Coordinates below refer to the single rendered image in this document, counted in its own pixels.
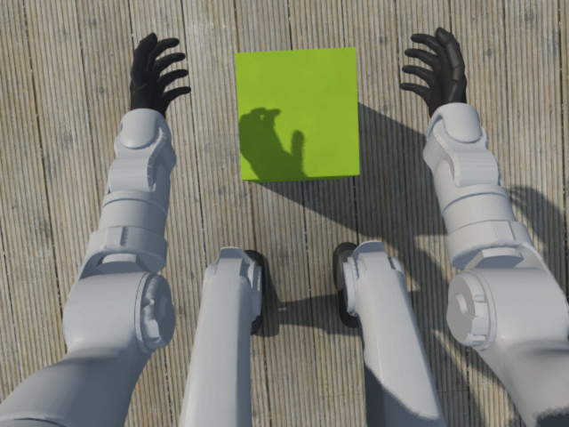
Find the right robot shin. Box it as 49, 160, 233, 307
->
349, 240, 406, 317

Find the right robot hand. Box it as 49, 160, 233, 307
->
399, 27, 467, 118

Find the left robot hand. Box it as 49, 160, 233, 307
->
130, 33, 191, 119

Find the carton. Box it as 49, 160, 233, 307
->
235, 47, 360, 182

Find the right robot forearm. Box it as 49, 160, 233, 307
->
423, 102, 569, 335

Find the left robot forearm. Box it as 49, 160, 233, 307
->
62, 109, 177, 347

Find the robot left thigh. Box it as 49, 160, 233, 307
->
178, 258, 262, 427

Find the robot right upper arm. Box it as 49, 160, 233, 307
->
446, 268, 569, 427

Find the robot left upper arm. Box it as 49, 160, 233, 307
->
0, 271, 176, 427

